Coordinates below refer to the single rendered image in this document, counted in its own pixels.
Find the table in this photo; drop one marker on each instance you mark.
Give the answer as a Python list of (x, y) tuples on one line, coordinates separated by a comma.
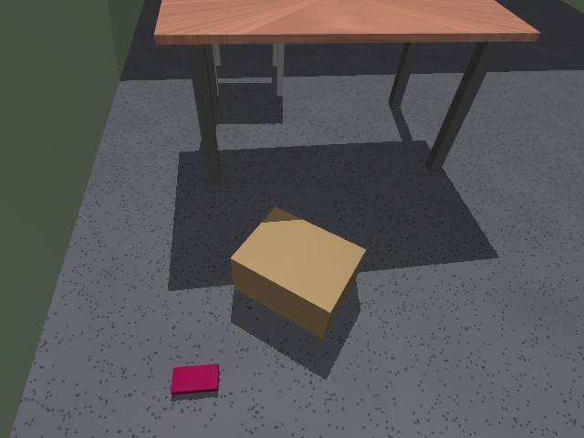
[(200, 23)]

